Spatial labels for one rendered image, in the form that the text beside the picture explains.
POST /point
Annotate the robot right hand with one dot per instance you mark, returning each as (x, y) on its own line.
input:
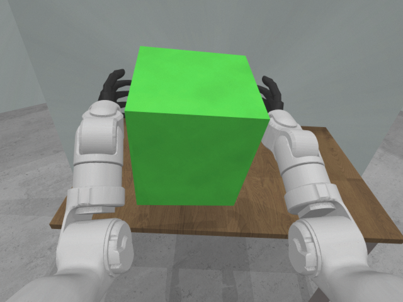
(273, 95)

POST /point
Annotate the robot right forearm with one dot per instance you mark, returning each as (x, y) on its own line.
(309, 192)

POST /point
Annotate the robot right upper arm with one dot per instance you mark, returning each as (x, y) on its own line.
(330, 250)

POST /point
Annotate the robot left forearm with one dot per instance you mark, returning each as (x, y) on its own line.
(98, 161)

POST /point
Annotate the table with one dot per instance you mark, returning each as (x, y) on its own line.
(260, 210)

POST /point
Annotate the robot left upper arm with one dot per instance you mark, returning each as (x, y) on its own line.
(91, 254)

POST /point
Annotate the robot left hand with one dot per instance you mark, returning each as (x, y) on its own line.
(111, 85)

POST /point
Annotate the carton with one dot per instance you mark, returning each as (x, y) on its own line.
(194, 123)

